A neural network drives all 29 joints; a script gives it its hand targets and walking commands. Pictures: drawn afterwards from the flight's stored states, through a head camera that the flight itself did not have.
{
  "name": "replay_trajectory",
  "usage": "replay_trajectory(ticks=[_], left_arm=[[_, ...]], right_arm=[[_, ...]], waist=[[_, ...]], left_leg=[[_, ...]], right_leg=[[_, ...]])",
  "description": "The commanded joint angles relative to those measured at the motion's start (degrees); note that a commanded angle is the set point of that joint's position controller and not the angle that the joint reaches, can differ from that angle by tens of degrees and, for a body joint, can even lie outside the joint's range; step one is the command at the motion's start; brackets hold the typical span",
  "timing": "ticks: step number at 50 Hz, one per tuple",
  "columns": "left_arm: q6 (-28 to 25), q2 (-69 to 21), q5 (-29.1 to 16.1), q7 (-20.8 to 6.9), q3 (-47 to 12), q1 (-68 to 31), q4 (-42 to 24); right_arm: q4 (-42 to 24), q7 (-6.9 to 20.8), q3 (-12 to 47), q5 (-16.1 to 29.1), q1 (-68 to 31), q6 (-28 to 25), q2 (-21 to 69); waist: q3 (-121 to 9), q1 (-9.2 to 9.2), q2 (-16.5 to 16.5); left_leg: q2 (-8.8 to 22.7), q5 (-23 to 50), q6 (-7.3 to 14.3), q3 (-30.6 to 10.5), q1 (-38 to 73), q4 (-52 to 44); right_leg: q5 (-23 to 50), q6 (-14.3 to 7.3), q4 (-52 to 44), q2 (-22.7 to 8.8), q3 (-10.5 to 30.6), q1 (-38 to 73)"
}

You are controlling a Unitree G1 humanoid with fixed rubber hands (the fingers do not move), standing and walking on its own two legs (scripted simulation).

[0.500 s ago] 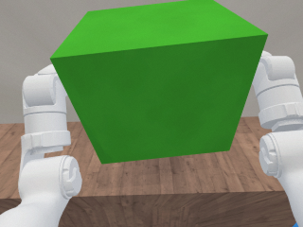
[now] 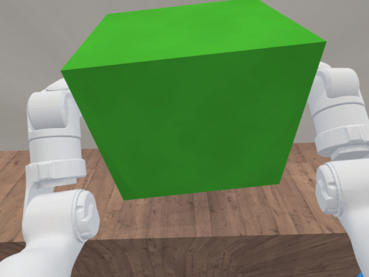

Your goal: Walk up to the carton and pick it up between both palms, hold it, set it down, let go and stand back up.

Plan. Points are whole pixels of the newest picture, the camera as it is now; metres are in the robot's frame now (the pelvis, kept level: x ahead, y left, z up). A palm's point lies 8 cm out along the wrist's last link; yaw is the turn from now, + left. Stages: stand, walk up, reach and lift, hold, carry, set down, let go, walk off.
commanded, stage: hold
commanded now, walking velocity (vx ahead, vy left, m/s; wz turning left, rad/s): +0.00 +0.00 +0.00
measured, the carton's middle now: (190, 96) +0.39 -0.01 +0.29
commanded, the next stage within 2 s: set down in 0.68 s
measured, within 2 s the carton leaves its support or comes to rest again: neither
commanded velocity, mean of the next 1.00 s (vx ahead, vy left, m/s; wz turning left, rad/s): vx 0.00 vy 0.00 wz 0.00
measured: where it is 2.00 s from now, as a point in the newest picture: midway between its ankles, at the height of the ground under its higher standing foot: outside the picture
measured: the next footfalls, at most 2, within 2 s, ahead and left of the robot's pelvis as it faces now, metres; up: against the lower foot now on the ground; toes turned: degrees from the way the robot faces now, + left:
none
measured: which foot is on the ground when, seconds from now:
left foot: down 0.00-1.00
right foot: down 0.00-1.00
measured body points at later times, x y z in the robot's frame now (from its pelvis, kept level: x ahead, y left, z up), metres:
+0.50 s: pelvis +0.00 +0.00 +0.00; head -0.08 +0.00 +0.44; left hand +0.37 +0.20 +0.33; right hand +0.39 -0.21 +0.33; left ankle +0.03 +0.13 -0.75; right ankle +0.02 -0.10 -0.75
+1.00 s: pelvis +0.00 +0.00 +0.00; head -0.09 +0.01 +0.44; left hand +0.38 +0.21 +0.34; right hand +0.39 -0.21 +0.35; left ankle +0.03 +0.13 -0.75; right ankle +0.02 -0.10 -0.75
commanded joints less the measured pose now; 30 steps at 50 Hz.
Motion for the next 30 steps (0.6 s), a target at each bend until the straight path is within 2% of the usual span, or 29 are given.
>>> replay_trajectory(ticks=[1,2,3,4,5,6,7,8,9,10,11,12,13,14,15,16,17,18,19,20,21,22,23,24,25,26,27,29,30], left_arm=[[-5.3,-24.7,-9.1,-8.9,-16.4,-44.8,-14.7],[-5.2,-24.0,-8.8,-8.6,-15.0,-45.2,-13.3],[-5.3,-23.7,-9.9,-8.4,-16.2,-45.7,-13.2],[-5.4,-24.2,-9.2,-8.5,-16.2,-44.6,-14.2],[-5.3,-22.4,-8.6,-9.0,-14.5,-46.2,-11.9],[-5.3,-25.5,-10.0,-8.6,-17.6,-45.0,-15.2],[-5.7,-25.0,-10.6,-8.0,-17.4,-45.1,-19.3],[-5.7,-25.3,-10.5,-7.7,-17.6,-47.7,-16.8],[-5.0,-25.2,-10.8,-8.2,-17.5,-45.0,-15.6],[-4.8,-23.1,-9.4,-8.3,-15.7,-44.7,-14.5],[-4.6,-24.7,-9.3,-8.4,-17.1,-44.2,-13.4],[-4.3,-23.3,-7.8,-8.7,-14.2,-44.0,-10.1],[-4.4,-23.6,-8.2,-8.9,-15.1,-45.2,-9.9],[-4.3,-22.5,-7.9,-9.1,-14.0,-45.2,-8.4],[-4.7,-23.4,-7.9,-9.4,-14.7,-46.5,-9.1],[-4.8,-23.2,-7.7,-9.3,-14.2,-47.5,-7.0],[-5.7,-24.4,-9.8,-9.2,-16.9,-49.9,-10.7],[-5.6,-24.8,-9.8,-9.1,-17.4,-48.1,-9.5],[-6.2,-23.9,-9.4,-8.9,-15.7,-48.1,-9.4],[-6.0,-24.2,-9.5,-8.8,-15.5,-47.0,-8.6],[-6.0,-25.8,-10.9,-8.7,-17.7,-46.6,-12.1],[-6.1,-24.3,-9.9,-8.7,-15.5,-47.5,-8.2],[-6.0,-25.3,-9.4,-8.7,-16.2,-48.4,-9.2],[-5.6,-24.8,-9.8,-9.0,-16.6,-45.0,-10.0],[-5.8,-24.2,-9.3,-8.9,-16.3,-47.8,-12.0],[-5.6,-26.4,-9.5,-8.7,-16.9,-44.8,-11.7],[-5.7,-24.5,-9.0,-8.5,-15.1,-47.1,-9.6],[-5.1,-25.3,-9.9,-9.1,-15.8,-42.0,-12.0],[-5.4,-24.4,-10.1,-8.4,-16.6,-45.4,-14.6]], right_arm=[[-17.9,9.9,12.3,12.9,-45.3,-2.4,33.9],[-17.5,10.1,12.3,12.4,-46.3,-2.2,34.4],[-17.6,10.0,12.6,12.3,-45.7,-2.2,34.5],[-17.7,10.2,13.3,12.9,-45.8,-2.4,33.9],[-17.2,9.8,12.7,12.5,-46.1,-2.1,35.0],[-21.0,9.8,12.6,12.8,-45.9,-2.9,33.6],[-20.1,9.8,13.2,13.6,-43.5,-2.2,34.9],[-17.4,10.1,12.7,12.9,-44.5,-2.1,34.5],[-19.4,9.7,12.2,13.0,-43.5,-2.0,33.9],[-18.6,9.6,12.8,13.0,-44.7,-1.8,33.0],[-16.6,9.7,12.9,12.7,-43.5,-1.7,33.1],[-15.5,9.7,12.1,12.6,-43.9,-1.6,33.0],[-15.8,9.8,11.9,12.5,-46.4,-1.6,32.5],[-12.8,10.0,11.4,11.7,-45.2,-1.0,33.4],[-14.1,10.3,11.2,11.3,-46.1,-1.7,33.6],[-12.7,10.3,10.3,10.8,-46.9,-1.6,33.5],[-14.0,10.2,9.9,11.1,-47.1,-2.1,34.4],[-13.1,10.5,10.1,11.2,-46.7,-1.9,34.3],[-14.9,10.7,11.4,11.9,-48.4,-2.3,35.4],[-15.4,10.5,11.6,11.4,-47.5,-2.6,34.8],[-18.5,10.2,11.7,12.3,-48.1,-2.7,33.7],[-13.9,10.5,10.4,10.5,-46.8,-2.2,33.4],[-13.3,10.6,10.4,10.7,-46.1,-2.2,33.9],[-16.4,10.1,11.7,12.0,-46.4,-2.5,33.4],[-14.4,10.2,12.1,11.5,-45.6,-2.4,34.0],[-16.8,10.2,11.1,12.1,-43.7,-2.2,32.7],[-14.9,10.4,11.4,12.1,-46.4,-2.1,32.3],[-19.9,9.8,12.8,12.9,-45.5,-2.5,32.1],[-17.8,9.6,12.4,12.7,-44.1,-1.9,32.6]], waist=[[-23.4,0.12,-1.6],[-21.8,1.13,-2.5],[-22.3,-0.22,-2.6],[-23.0,0.33,-1.6],[-22.2,0.24,-2.9],[-24.8,-0.18,-0.1],[-26.5,-0.52,-1.0],[-24.7,-0.59,0.5],[-24.8,-1.22,-0.7],[-22.2,-0.35,-1.4],[-22.6,-0.6,-1.6],[-19.2,0.51,-1.5],[-18.5,1.13,-1.9],[-19.0,0.62,-1.7],[-19.2,1.02,-1.4],[-18.2,0.67,-2.4],[-19.8,0.08,-1.1],[-19.5,-0.47,-0.5],[-21.8,1.44,-1.6],[-22.2,1.22,-2.5],[-24.0,-0.27,-1.9],[-19.8,0.01,-1.5],[-21.0,-0.46,-1.2],[-22.4,-0.26,0.0],[-21.7,-0.55,0.0],[-24.1,-1.03,-0.1],[-20.9,0.26,-0.5],[-23.7,0.02,-1.4],[-24.6,-0.75,-0.1]], left_leg=[[-0.9,9.0,-0.1,-2.1,2.6,-1.5],[-0.8,7.1,0.3,-2.3,2.0,-2.5],[-1.0,8.9,0.1,-2.6,2.2,-1.9],[-1.0,9.8,-0.1,-2.3,3.2,-1.8],[-1.3,7.6,0.5,-1.9,2.9,-1.9],[-0.9,9.7,-0.2,-2.0,3.3,-1.3],[-1.1,12.7,-0.3,-2.7,4.2,-0.8],[-1.1,10.5,-0.7,-2.7,2.7,-1.0],[-1.3,11.5,-0.6,-2.6,3.1,-0.6],[-1.7,12.1,0.0,-2.4,3.3,-0.8],[-1.1,9.7,-0.3,-2.6,3.5,-1.1],[-1.3,7.3,0.1,-2.1,2.5,-2.0],[-1.4,5.7,0.3,-1.7,1.5,-2.4],[-1.1,4.5,0.2,-1.7,1.1,-2.5],[-1.1,3.8,0.1,-1.7,0.1,-2.6],[-0.8,1.0,0.6,-1.9,-0.4,-3.6],[-0.9,1.4,-0.1,-1.7,-0.9,-3.1],[-0.5,2.2,0.0,-2.6,-0.4,-3.0],[-0.8,4.0,0.5,-1.6,1.0,-2.6],[-0.5,4.4,0.6,-2.2,0.8,-2.6],[-0.5,5.9,0.4,-2.5,1.4,-2.1],[-1.0,4.3,0.2,-2.0,0.6,-2.5],[-0.8,4.3,0.3,-2.3,1.1,-2.5],[-1.3,7.7,0.0,-1.9,2.0,-1.6],[-1.4,7.5,-0.2,-2.1,2.5,-1.8],[-0.5,9.1,-0.5,-2.6,4.3,-1.7],[-0.9,6.5,-0.1,-2.8,2.6,-2.1],[-0.8,13.2,-0.4,-3.0,4.6,-1.0],[-1.1,12.6,-0.8,-2.7,3.8,-0.7]], right_leg=[[12.7,-0.3,-2.7,0.3,4.8,13.9],[10.3,-0.3,-3.0,0.7,4.6,12.3],[12.8,0.0,-2.9,0.3,4.6,13.2],[13.2,-0.1,-2.8,0.8,4.6,13.2],[11.2,0.4,-3.0,0.4,4.5,11.5],[13.0,-0.4,-2.6,0.5,4.8,12.9],[17.0,0.1,-1.6,0.9,4.3,14.8],[14.5,-0.3,-1.8,1.0,4.3,13.3],[16.2,-0.2,-1.9,0.3,4.8,13.2],[15.6,0.1,-2.2,0.6,4.4,12.8],[13.1,-0.2,-3.0,0.8,4.7,13.1],[10.8,0.0,-3.2,0.2,4.8,11.6],[8.7,-0.4,-3.7,0.4,5.0,10.7],[8.0,-0.7,-3.3,0.7,4.9,10.7],[6.8,-0.9,-3.2,0.7,4.8,11.5],[4.5,-1.0,-3.8,0.2,4.9,10.6],[5.0,-0.9,-3.4,0.1,5.0,10.7],[6.5,-1.2,-3.3,0.2,4.9,11.0],[6.9,-0.6,-3.3,0.4,4.9,11.0],[7.7,-0.6,-3.0,0.3,4.8,12.1],[9.6,-0.8,-2.8,0.6,5.0,11.5],[8.0,-0.4,-3.6,-0.1,4.9,10.7],[8.8,-1.0,-3.0,0.5,4.7,11.6],[11.6,-0.6,-2.9,0.3,4.8,12.2],[11.4,-0.5,-2.9,0.5,4.6,12.5],[12.9,-0.8,-2.6,0.8,4.7,12.6],[10.0,-0.9,-3.2,0.7,4.7,11.3],[15.9,-0.3,-2.6,1.2,4.9,13.9],[15.5,-0.4,-2.6,1.1,4.7,13.6]])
